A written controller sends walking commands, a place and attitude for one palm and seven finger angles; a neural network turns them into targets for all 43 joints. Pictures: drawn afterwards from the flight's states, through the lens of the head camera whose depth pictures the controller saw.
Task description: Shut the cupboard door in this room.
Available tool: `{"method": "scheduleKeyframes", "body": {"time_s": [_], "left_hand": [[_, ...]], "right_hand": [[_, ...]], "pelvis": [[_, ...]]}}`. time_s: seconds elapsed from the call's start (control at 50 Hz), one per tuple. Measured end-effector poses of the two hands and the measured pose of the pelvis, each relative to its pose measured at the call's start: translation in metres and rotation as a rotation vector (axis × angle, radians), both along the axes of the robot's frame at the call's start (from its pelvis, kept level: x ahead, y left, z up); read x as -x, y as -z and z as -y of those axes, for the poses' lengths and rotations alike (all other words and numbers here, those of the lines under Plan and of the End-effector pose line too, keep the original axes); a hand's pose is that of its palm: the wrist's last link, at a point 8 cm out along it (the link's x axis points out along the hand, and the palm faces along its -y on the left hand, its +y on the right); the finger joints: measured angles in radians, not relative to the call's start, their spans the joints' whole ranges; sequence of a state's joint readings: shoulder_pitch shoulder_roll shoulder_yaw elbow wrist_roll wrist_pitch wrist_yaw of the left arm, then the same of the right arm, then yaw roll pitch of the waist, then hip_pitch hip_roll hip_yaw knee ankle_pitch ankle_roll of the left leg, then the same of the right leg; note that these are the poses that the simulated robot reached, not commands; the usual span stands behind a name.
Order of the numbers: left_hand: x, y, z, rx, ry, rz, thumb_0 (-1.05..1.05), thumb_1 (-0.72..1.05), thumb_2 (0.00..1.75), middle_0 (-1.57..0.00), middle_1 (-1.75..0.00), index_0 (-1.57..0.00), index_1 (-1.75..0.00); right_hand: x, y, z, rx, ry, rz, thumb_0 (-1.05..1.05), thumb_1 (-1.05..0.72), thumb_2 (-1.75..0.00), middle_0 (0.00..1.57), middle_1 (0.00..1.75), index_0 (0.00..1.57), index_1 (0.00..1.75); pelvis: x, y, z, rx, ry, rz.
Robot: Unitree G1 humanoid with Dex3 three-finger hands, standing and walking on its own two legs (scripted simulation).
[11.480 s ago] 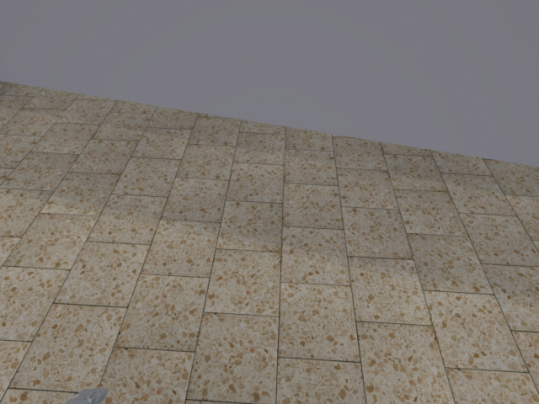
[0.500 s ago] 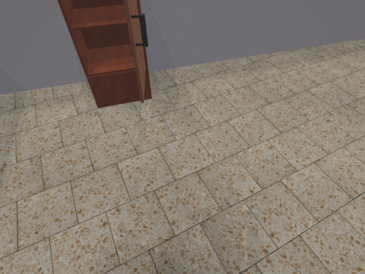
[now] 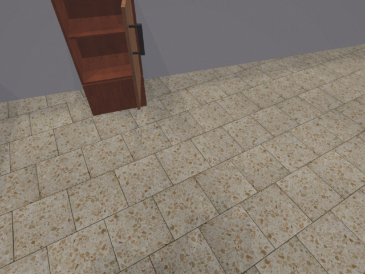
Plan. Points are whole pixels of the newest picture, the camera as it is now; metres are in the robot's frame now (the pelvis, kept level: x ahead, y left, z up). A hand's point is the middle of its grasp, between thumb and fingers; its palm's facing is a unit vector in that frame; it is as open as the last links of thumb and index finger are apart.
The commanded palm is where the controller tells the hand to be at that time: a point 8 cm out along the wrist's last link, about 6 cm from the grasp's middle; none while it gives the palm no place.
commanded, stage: stand and wait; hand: left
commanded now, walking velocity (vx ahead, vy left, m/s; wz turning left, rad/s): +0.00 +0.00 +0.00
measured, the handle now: (136, 40) +1.17 +0.32 -0.02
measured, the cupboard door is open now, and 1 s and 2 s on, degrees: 78 78 78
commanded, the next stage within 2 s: look at it before walking up in 0.06 s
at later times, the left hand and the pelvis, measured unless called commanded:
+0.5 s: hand out of the picture -0.02 +0.15 -0.18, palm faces +0.03 -0.99 -0.16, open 7.4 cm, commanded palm none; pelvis +0.00 -0.01 +0.00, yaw -1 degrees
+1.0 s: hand out of the picture +0.02 +0.17 -0.18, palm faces -0.03 -0.97 -0.22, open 7.4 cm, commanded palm none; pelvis -0.01 -0.02 -0.01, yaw -5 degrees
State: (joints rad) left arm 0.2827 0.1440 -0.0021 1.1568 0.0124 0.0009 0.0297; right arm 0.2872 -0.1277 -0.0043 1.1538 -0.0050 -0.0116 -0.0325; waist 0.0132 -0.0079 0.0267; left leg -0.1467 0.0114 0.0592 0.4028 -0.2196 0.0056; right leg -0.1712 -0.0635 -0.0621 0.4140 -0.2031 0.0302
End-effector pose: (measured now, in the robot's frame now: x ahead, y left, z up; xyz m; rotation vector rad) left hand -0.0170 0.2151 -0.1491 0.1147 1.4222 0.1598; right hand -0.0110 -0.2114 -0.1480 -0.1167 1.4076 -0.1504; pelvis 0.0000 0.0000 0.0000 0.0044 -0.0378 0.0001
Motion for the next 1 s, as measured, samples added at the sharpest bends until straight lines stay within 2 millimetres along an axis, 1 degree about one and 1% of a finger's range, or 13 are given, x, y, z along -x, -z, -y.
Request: {"method": "scheduleKeyframes", "body": {"time_s": [0.12, 0.24, 0.42, 0.56, 0.68, 0.82, 0.92, 1.0], "left_hand": [[0.0, -0.001, 0.001, -0.005, 0.005, 0.001, 0.0, 0.91, 0.9, -0.2, -0.3, -0.2, -0.3], [0.002, -0.001, 0.006, -0.002, 0.005, -0.001, 0.0, 0.91, 0.9, -0.2, -0.3, -0.2, -0.3], [0.006, 0.001, 0.015, 0.014, 0.006, -0.01, 0.0, 0.91, 0.9, -0.2, -0.3, -0.2, -0.3], [0.004, 0.001, 0.017, 0.015, 0.008, -0.008, 0.0, 0.91, 0.9, -0.2, -0.3, -0.2, -0.3], [-0.002, 0.0, 0.013, 0.002, 0.013, 0.007, 0.0, 0.91, 0.9, -0.2, -0.3, -0.2, -0.3], [-0.013, -0.003, 0.003, -0.026, 0.023, 0.033, 0.0, 0.91, 0.9, -0.2, -0.3, -0.2, -0.3], [-0.02, -0.001, -0.002, -0.034, 0.045, 0.017, 0.0, 0.91, 0.9, -0.2, -0.3, -0.2, -0.3], [-0.032, 0.001, -0.005, -0.047, 0.08, 0.012, 0.0, 0.91, 0.9, -0.2, -0.3, -0.2, -0.3]], "right_hand": [[0.012, 0.002, -0.006, -0.02, 0.016, -0.02, 0.0, -0.91, -0.9, 0.2, 0.3, 0.2, 0.29], [0.017, 0.003, -0.005, -0.024, 0.025, -0.027, 0.0, -0.91, -0.9, 0.2, 0.3, 0.2, 0.29], [0.015, 0.002, 0.003, -0.012, 0.029, -0.023, 0.0, -0.91, -0.9, 0.2, 0.3, 0.2, 0.29], [0.009, 0.001, 0.01, 0.0, 0.028, -0.009, 0.0, -0.91, -0.9, 0.2, 0.3, 0.2, 0.29], [0.003, 0.001, 0.015, 0.008, 0.023, 0.009, 0.0, -0.91, -0.9, 0.2, 0.3, 0.2, 0.29], [-0.005, 0.0, 0.023, 0.023, 0.016, 0.028, 0.0, -0.91, -0.9, 0.2, 0.3, 0.2, 0.29], [-0.008, 0.004, 0.028, 0.033, 0.049, 0.041, 0.0, -0.91, -0.9, 0.2, 0.3, 0.2, 0.29], [-0.009, 0.009, 0.034, 0.036, 0.089, 0.063, 0.0, -0.91, -0.9, 0.2, 0.3, 0.2, 0.29]], "pelvis": [[0.001, 0.0, 0.0, -0.002, 0.003, -0.003], [0.002, 0.001, 0.002, -0.002, 0.005, -0.003], [0.002, 0.001, 0.007, -0.002, 0.008, -0.007], [0.001, 0.001, 0.009, 0.0, 0.01, -0.007], [0.0, 0.001, 0.011, 0.001, 0.012, -0.005], [0.0, 0.001, 0.012, 0.0, 0.017, -0.003], [0.004, 0.005, 0.013, -0.002, 0.057, -0.016], [0.007, 0.011, 0.016, -0.015, 0.095, -0.028]]}}
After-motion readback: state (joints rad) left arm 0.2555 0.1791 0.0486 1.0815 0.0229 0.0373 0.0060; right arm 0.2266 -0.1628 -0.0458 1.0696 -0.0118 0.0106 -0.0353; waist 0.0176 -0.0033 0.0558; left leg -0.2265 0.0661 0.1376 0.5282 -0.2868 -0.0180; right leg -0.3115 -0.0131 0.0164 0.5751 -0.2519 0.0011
